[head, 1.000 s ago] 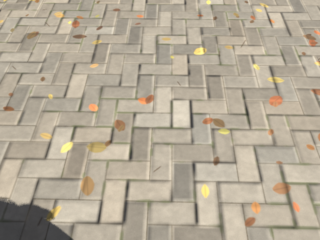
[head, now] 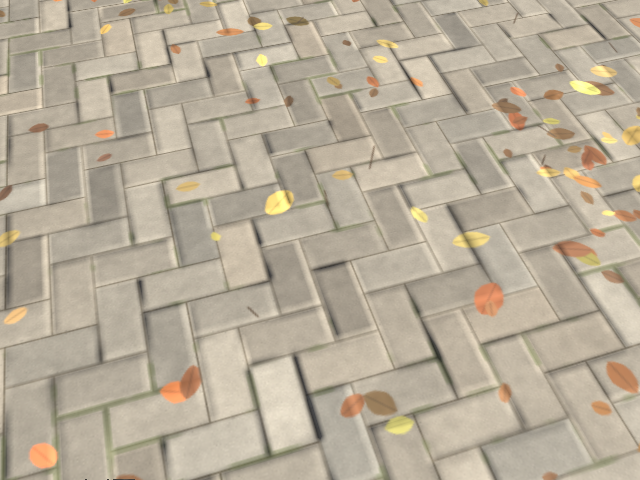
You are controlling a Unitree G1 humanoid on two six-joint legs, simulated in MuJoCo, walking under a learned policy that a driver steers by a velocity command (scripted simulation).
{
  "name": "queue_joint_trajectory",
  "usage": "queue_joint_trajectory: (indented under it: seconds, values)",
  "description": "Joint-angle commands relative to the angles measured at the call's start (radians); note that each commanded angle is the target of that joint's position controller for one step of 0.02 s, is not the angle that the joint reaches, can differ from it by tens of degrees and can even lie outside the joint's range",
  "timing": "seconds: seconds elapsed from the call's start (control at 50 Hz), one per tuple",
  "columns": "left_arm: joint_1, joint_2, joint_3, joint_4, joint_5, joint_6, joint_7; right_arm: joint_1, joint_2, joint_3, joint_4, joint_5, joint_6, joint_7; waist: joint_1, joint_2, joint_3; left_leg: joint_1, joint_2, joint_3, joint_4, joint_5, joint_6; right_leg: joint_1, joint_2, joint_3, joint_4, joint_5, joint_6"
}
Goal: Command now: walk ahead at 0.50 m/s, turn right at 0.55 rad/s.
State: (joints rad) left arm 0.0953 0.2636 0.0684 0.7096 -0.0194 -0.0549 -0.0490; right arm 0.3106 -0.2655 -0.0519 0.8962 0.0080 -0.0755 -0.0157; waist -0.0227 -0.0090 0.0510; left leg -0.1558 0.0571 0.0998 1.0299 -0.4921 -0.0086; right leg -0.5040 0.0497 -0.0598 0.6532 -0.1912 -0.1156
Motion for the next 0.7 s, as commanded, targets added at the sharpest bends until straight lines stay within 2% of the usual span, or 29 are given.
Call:
queue_joint_trajectory:
  seconds: [0.02, 0.04, 0.06, 0.08, 0.12, 0.14, 0.18, 0.24, 0.28, 0.34, 0.4, 0.42, 0.44, 0.46, 0.48, 0.5, 0.52, 0.54, 0.56, 0.58, 0.6, 0.62, 0.66, 0.7]
  values:
    - [0.272, 0.171, 0.053, -0.001, 0.004, -0.015, 0.015, -0.123, -0.132, -0.016, -0.174, 0.037, -0.09, 0.023, 0.122, -0.051, -0.231, -0.68, -0.009, -0.198, 0.349, 0.062, 0.043, 0.742, -0.331, 0.64, -0.352, 0.043, -0.247]
    - [0.19, 0.133, 0.04, -0.017, 0.002, -0.017, 0.015, -0.11, -0.126, -0.018, -0.154, 0.017, -0.088, 0.015, 0.065, 0.033, -0.162, -0.616, 0.038, -0.185, 0.259, 0.126, 0.039, 0.58, -0.288, 0.515, -0.36, 0.143, -0.208]
    - [0.134, 0.095, 0.028, -0.035, 0.008, -0.018, 0.017, -0.085, -0.135, -0.028, -0.142, 0.001, -0.074, 0.01, 0.028, 0.024, -0.128, -0.539, 0.07, -0.179, 0.19, 0.166, 0.029, 0.465, -0.255, 0.431, -0.38, 0.23, -0.187]
    - [0.115, 0.083, 0.022, -0.044, 0.016, -0.019, 0.019, -0.06, -0.132, -0.031, -0.138, -0.003, -0.056, 0.012, 0.005, 0.002, -0.12, -0.478, 0.085, -0.179, 0.159, 0.189, 0.019, 0.39, -0.233, 0.395, -0.405, 0.271, -0.181]
    - [0.129, 0.101, 0.025, -0.031, 0.013, -0.028, 0.024, -0.044, -0.101, -0.028, -0.139, -0.014, -0.033, 0.01, -0.009, -0.011, -0.109, -0.443, 0.087, -0.153, 0.093, 0.233, -0.01, 0.313, -0.213, 0.324, -0.434, 0.376, -0.185]
    - [0.148, 0.116, 0.028, -0.022, 0.013, -0.032, 0.03, -0.067, -0.091, -0.025, -0.149, -0.018, -0.027, 0.008, -0.004, -0.017, -0.095, -0.456, 0.085, -0.144, 0.047, 0.274, -0.023, 0.296, -0.204, 0.291, -0.445, 0.413, -0.182]
    - [0.183, 0.129, 0.03, -0.004, 0.012, -0.032, 0.041, -0.14, -0.079, -0.019, -0.175, -0.02, -0.023, 0.005, 0.02, -0.032, -0.069, -0.493, 0.081, -0.132, -0.079, 0.384, -0.038, 0.295, -0.184, 0.244, -0.455, 0.438, -0.161]
    - [0.223, 0.134, 0.028, 0.014, 0.006, -0.027, 0.049, -0.241, -0.058, -0.008, -0.199, -0.013, -0.03, 0.013, 0.067, -0.052, -0.056, -0.465, 0.049, -0.119, -0.309, 0.57, -0.029, 0.317, -0.154, 0.197, -0.451, 0.352, -0.113]
    - [0.251, 0.144, 0.028, 0.029, 0.004, -0.026, 0.049, -0.299, -0.055, -0.004, -0.212, -0.003, -0.035, 0.023, 0.096, -0.064, -0.039, -0.446, 0.026, -0.109, -0.405, 0.632, -0.022, 0.34, -0.172, 0.211, -0.455, 0.255, -0.106]
    - [0.289, 0.149, 0.028, 0.056, 0.001, -0.021, 0.05, -0.36, -0.074, -0.006, -0.24, 0.002, -0.044, 0.04, 0.116, -0.067, -0.009, -0.493, 0.013, -0.122, -0.476, 0.589, 0.007, 0.446, -0.231, 0.261, -0.416, 0.233, -0.108]
    - [0.288, 0.163, 0.034, 0.071, 0.001, -0.009, 0.059, -0.336, -0.097, -0.013, -0.249, 0.001, -0.054, 0.053, 0.085, -0.084, -0.014, -0.47, -0.003, -0.123, -0.524, 0.473, 0.052, 0.542, -0.278, 0.291, -0.353, 0.333, -0.081]
    - [0.272, 0.171, 0.036, 0.07, 0.003, -0.006, 0.061, -0.29, -0.112, -0.02, -0.239, 0.0, -0.056, 0.053, 0.056, -0.095, -0.038, -0.396, -0.024, -0.104, -0.534, 0.434, 0.07, 0.549, -0.271, 0.282, -0.305, 0.454, -0.067]
    - [0.25, 0.17, 0.034, 0.066, 0.004, -0.001, 0.061, -0.19, -0.134, -0.034, -0.211, -0.001, -0.057, 0.049, -0.001, -0.091, -0.097, -0.249, -0.058, -0.071, -0.562, 0.443, 0.095, 0.536, -0.233, 0.25, -0.196, 0.614, -0.048]
    - [0.241, 0.143, 0.021, 0.055, 0.013, 0.0, 0.06, -0.036, -0.178, -0.051, -0.174, -0.01, -0.057, 0.043, -0.069, -0.061, -0.214, -0.001, -0.01, -0.111, -0.533, 0.493, 0.139, 0.444, -0.176, 0.206, 0.003, 0.606, -0.019]
    - [0.327, 0.068, -0.003, 0.034, 0.024, -0.009, 0.058, 0.113, -0.26, -0.07, -0.156, -0.028, -0.056, 0.037, -0.075, 0.118, -0.382, 0.387, 0.218, -0.445, -0.524, 0.461, 0.26, 0.127, -0.052, 0.147, 0.371, 0.261, 0.042]
    - [0.408, 0.032, -0.018, 0.051, 0.006, -0.028, 0.05, 0.166, -0.246, -0.068, -0.126, -0.016, -0.05, 0.049, -0.056, 0.332, -0.46, 0.554, 0.34, -0.825, -0.675, 0.262, 0.353, -0.133, 0.05, 0.191, 0.59, -0.388, 0.073]
    - [0.315, 0.13, 0.002, 0.041, -0.007, -0.039, 0.044, 0.123, -0.168, -0.045, -0.134, 0.008, -0.046, 0.048, -0.076, 0.216, -0.331, 0.478, 0.303, -0.788, -0.716, 0.103, 0.306, -0.249, -0.022, 0.222, 0.674, -0.357, 0.067]
    - [0.213, 0.15, 0.006, 0.011, -0.009, -0.046, 0.041, 0.041, -0.142, -0.035, -0.15, 0.01, -0.037, 0.045, -0.065, 0.13, -0.196, 0.326, 0.264, -0.654, -0.738, 0.123, 0.267, -0.279, -0.073, 0.177, 0.65, -0.255, 0.063]
    - [0.159, 0.139, 0.005, -0.002, 0.004, -0.051, 0.045, -0.021, -0.134, -0.03, -0.163, -0.001, -0.03, 0.046, -0.04, 0.059, -0.115, 0.179, 0.224, -0.563, -0.764, 0.22, 0.257, -0.251, -0.109, 0.149, 0.592, -0.178, 0.066]
    - [0.151, 0.132, 0.01, -0.005, 0.019, -0.05, 0.047, -0.053, -0.116, -0.022, -0.172, -0.01, -0.027, 0.048, -0.01, 0.049, -0.076, 0.08, 0.187, -0.505, -0.791, 0.322, 0.253, -0.205, -0.136, 0.146, 0.53, -0.13, 0.071]
    - [0.174, 0.117, 0.011, -0.005, 0.022, -0.047, 0.047, -0.065, -0.107, -0.018, -0.176, -0.016, -0.027, 0.049, 0.018, 0.071, -0.08, 0.029, 0.164, -0.474, -0.813, 0.385, 0.255, -0.152, -0.149, 0.147, 0.493, -0.105, 0.079]
    - [0.194, 0.1, 0.009, -0.002, 0.024, -0.041, 0.049, -0.065, -0.108, -0.019, -0.174, -0.011, -0.03, 0.049, 0.031, 0.085, -0.086, 0.005, 0.147, -0.444, -0.831, 0.429, 0.264, -0.126, -0.152, 0.139, 0.454, -0.095, 0.091]
    - [0.178, 0.083, 0.006, -0.011, 0.029, -0.032, 0.057, -0.052, -0.127, -0.026, -0.166, -0.001, -0.034, 0.042, 0.038, 0.087, -0.079, -0.035, 0.129, -0.386, -0.854, 0.495, 0.277, -0.119, -0.15, 0.123, 0.366, -0.059, 0.119]
    - [0.098, 0.072, 0.001, -0.038, 0.031, -0.032, 0.061, -0.029, -0.151, -0.036, -0.157, 0.003, -0.028, 0.028, 0.021, 0.077, -0.058, -0.05, 0.114, -0.35, -0.867, 0.521, 0.27, -0.135, -0.142, 0.118, 0.232, 0.042, 0.142]
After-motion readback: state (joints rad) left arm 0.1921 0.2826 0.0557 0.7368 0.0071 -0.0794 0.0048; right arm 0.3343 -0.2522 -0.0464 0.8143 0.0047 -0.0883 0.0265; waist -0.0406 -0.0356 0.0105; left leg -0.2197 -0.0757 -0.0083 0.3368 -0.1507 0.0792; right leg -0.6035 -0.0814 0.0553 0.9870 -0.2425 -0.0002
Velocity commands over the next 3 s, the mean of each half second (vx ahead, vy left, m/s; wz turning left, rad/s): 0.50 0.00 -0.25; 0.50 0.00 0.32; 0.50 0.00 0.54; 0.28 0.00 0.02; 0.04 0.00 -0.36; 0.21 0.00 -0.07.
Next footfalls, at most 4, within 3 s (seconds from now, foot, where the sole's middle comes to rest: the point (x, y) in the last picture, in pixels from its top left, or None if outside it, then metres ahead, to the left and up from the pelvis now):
0.46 left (270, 473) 0.45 0.12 -0.75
0.96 right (378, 356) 0.70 -0.11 -0.75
1.48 left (231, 285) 0.90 0.23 -0.75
1.96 right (274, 199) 1.16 0.13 -0.75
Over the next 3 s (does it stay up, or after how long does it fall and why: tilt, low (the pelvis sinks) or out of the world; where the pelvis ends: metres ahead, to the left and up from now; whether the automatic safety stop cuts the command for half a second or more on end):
stays up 1.10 0.26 0.02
